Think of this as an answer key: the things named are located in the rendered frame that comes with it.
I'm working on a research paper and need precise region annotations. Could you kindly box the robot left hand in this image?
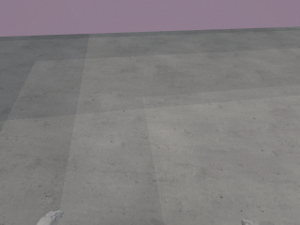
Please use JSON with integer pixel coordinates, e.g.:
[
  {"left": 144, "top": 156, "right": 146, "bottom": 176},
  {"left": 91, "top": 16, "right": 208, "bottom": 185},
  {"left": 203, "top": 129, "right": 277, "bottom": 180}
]
[{"left": 37, "top": 210, "right": 64, "bottom": 225}]

